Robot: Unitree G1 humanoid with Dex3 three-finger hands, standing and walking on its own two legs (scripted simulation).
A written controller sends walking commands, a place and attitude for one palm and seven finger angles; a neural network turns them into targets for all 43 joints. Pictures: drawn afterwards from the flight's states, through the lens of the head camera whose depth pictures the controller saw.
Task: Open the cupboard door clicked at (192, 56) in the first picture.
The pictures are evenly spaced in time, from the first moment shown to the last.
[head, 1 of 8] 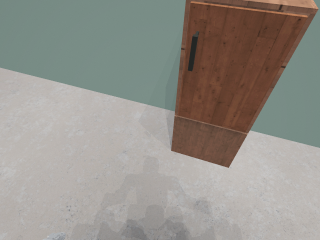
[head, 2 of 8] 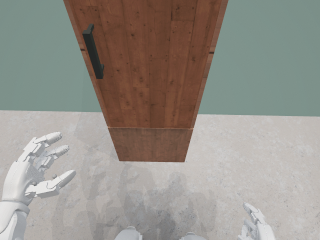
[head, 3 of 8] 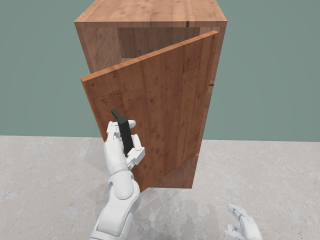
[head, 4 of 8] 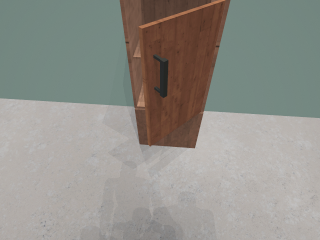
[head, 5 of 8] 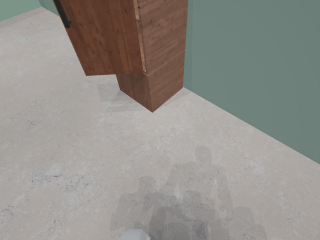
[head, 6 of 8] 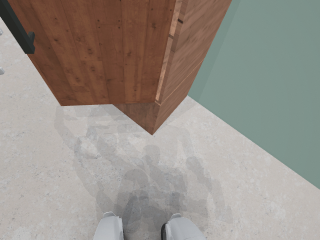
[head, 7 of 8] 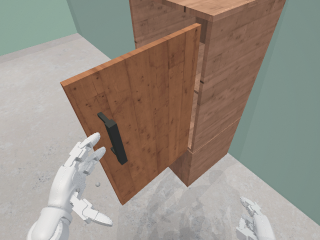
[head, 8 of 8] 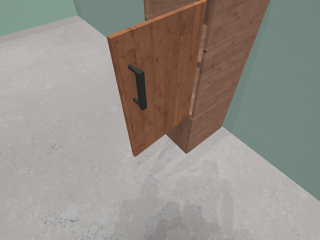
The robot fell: no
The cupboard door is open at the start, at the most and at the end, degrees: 0 95 94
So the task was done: yes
